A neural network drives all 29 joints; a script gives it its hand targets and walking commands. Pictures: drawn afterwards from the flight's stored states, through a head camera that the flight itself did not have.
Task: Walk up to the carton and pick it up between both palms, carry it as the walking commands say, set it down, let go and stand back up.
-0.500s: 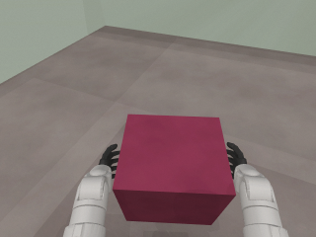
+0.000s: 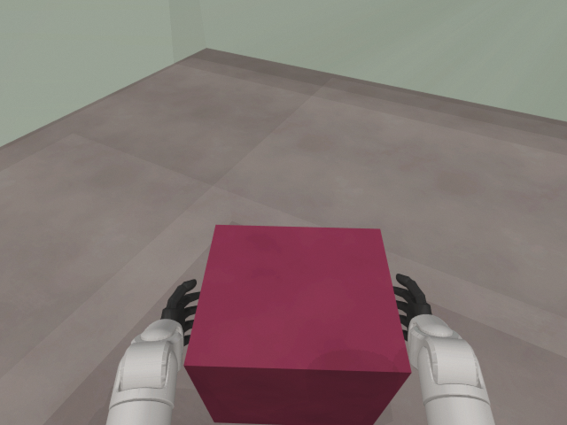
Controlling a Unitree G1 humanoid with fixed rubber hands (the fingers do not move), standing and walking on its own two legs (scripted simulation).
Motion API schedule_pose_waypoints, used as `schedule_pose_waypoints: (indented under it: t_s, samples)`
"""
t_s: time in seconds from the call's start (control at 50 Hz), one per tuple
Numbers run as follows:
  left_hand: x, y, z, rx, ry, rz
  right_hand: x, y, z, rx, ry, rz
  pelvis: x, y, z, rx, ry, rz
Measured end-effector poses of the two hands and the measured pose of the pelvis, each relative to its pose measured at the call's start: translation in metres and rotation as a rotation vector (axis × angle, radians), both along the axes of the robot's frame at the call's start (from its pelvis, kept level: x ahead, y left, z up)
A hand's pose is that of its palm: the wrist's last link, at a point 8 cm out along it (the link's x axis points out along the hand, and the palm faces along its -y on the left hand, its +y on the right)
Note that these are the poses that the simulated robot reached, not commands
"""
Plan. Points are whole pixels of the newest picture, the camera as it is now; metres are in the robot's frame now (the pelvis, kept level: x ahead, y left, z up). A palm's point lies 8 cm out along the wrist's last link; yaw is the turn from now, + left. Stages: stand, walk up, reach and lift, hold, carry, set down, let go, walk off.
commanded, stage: carry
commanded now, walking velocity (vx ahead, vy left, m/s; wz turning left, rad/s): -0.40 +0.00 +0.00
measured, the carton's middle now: (294, 328) +0.28 +0.02 -0.04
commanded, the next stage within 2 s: none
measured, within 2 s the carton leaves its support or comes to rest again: neither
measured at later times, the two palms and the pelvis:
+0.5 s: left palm (165, 388) +0.14 +0.17 +0.06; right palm out of the picture +0.10 -0.17 +0.03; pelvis -0.11 +0.03 -0.04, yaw -4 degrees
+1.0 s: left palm out of the picture -0.14 +0.25 +0.05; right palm out of the picture -0.15 -0.10 +0.05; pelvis -0.36 +0.07 -0.02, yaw -3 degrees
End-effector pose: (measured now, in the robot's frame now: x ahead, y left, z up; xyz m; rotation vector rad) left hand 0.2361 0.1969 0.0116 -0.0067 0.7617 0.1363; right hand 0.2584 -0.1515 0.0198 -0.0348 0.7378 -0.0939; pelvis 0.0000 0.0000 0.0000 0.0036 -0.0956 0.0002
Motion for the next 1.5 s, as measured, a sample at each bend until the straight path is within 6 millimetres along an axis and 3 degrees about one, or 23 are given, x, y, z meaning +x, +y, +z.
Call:
schedule_pose_waypoints:
  t_s: [0.1,0.2,0.28,0.34,0.42,0.5,0.6,0.7,0.8,0.92,1.0,1.08,1.14,1.2,1.26,1.34,1.42,1.5]
  samples:
    - [-0.006,0.006,0.0,-0.003,-0.023,0.008,-0.002,0.007,0.004,0.02,-0.025,-0.006,-0.011,0.005,-0.006,-0.007,0.036,-0.001]
    - [0.003,0.009,0.029,0.015,-0.132,-0.008,-0.008,0.009,0.023,0.046,-0.136,-0.035,-0.034,0.02,-0.018,-0.017,0.07,-0.007]
    - [-0.002,0.006,0.045,-0.027,-0.19,-0.028,-0.03,0.006,0.04,0.072,-0.197,-0.112,-0.052,0.029,-0.025,0.012,0.093,-0.034]
    - [-0.017,-0.001,0.049,-0.052,-0.185,-0.044,-0.06,0.0,0.041,0.095,-0.194,-0.168,-0.064,0.032,-0.029,0.006,0.096,-0.049]
    - [-0.052,-0.014,0.053,-0.068,-0.163,-0.042,-0.11,-0.011,0.031,0.142,-0.172,-0.231,-0.082,0.031,-0.035,0.015,0.106,-0.074]
    - [-0.092,-0.028,0.044,-0.062,-0.08,-0.025,-0.159,-0.023,0.011,0.161,-0.087,-0.26,-0.109,0.029,-0.036,0.011,0.103,-0.076]
    - [-0.152,-0.029,0.031,-0.083,-0.008,-0.014,-0.215,-0.025,0.012,0.153,-0.018,-0.282,-0.154,0.03,-0.03,0.029,0.082,-0.071]
    - [-0.201,-0.013,0.035,-0.117,-0.057,0.016,-0.253,-0.01,0.026,0.158,-0.067,-0.275,-0.207,0.037,-0.032,0.016,0.103,-0.065]
    - [-0.255,0.015,0.034,-0.141,-0.13,0.048,-0.293,0.017,0.035,0.139,-0.138,-0.225,-0.263,0.052,-0.043,0.018,0.121,-0.038]
    - [-0.337,0.044,0.033,-0.125,-0.038,0.082,-0.367,0.045,0.029,0.131,-0.041,-0.198,-0.319,0.068,-0.026,-0.035,0.059,-0.029]
    - [-0.38,0.052,0.039,-0.122,-0.049,0.097,-0.406,0.053,0.033,0.132,-0.051,-0.18,-0.357,0.072,-0.024,-0.026,0.061,-0.052]
    - [-0.407,0.047,0.042,-0.112,-0.094,0.067,-0.437,0.049,0.037,0.118,-0.097,-0.177,-0.402,0.071,-0.031,0.008,0.098,-0.083]
    - [-0.425,0.036,0.038,-0.074,-0.101,0.019,-0.465,0.037,0.026,0.128,-0.104,-0.199,-0.436,0.068,-0.04,0.033,0.134,-0.094]
    - [-0.453,0.024,0.032,-0.024,-0.015,-0.011,-0.509,0.028,0.001,0.171,-0.014,-0.239,-0.469,0.07,-0.035,-0.012,0.125,-0.097]
    - [-0.489,0.015,0.025,-0.043,0.061,-0.011,-0.56,0.02,-0.008,0.19,0.059,-0.297,-0.493,0.07,-0.026,0.039,0.108,-0.112]
    - [-0.525,0.005,0.03,-0.093,0.018,-0.049,-0.61,0.012,0.004,0.219,0.003,-0.39,-0.53,0.075,-0.022,0.04,0.092,-0.124]
    - [-0.548,0.007,0.044,-0.104,-0.09,-0.088,-0.635,0.015,0.024,0.19,-0.107,-0.379,-0.572,0.084,-0.025,0.02,0.111,-0.114]
    - [-0.586,0.025,0.049,-0.109,-0.144,-0.07,-0.661,0.031,0.036,0.141,-0.157,-0.307,-0.61,0.095,-0.03,0.01,0.146,-0.107]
